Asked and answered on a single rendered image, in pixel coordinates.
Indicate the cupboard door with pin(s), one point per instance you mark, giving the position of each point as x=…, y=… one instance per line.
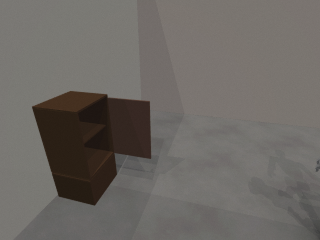
x=130, y=126

